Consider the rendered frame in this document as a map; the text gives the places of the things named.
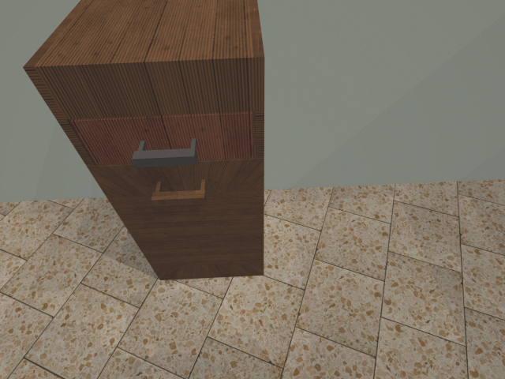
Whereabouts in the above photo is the cabinet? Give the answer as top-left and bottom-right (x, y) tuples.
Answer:
(23, 0), (264, 280)

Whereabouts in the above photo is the drawer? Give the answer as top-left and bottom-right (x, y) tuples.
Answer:
(70, 111), (254, 165)

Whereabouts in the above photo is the handle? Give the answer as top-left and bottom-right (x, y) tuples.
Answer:
(151, 190), (207, 206)
(132, 138), (197, 167)

